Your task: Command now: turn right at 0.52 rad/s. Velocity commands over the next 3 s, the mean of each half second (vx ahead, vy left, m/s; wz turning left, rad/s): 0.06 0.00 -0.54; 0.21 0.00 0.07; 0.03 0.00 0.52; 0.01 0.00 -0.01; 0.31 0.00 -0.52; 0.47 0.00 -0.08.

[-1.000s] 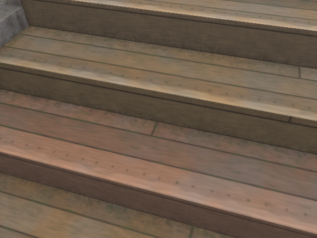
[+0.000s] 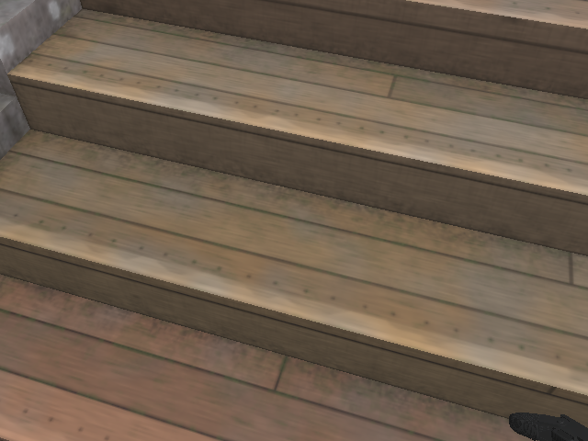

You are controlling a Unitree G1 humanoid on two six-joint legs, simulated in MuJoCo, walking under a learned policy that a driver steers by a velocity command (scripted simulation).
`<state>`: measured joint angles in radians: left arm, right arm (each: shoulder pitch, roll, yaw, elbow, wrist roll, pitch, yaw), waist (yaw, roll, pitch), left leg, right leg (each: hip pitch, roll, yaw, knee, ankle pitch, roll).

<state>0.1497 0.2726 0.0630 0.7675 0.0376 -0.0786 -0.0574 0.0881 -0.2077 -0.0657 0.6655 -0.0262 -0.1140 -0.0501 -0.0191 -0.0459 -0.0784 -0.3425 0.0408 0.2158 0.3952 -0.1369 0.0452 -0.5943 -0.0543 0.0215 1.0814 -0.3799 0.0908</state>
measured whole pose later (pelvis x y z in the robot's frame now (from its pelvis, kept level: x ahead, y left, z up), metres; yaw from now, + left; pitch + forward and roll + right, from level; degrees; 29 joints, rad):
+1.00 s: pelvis +0.19 -0.03 +0.00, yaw -11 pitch +8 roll -3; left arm -0.05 0.08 -0.08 0.70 0.04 0.02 -0.04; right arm 0.60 -0.08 0.05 1.00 -0.06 -0.07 0.08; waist -0.09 0.04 -0.14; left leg -0.08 0.00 -0.09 0.28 -0.33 0.05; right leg -1.27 -0.06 -0.11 1.59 -0.38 -0.09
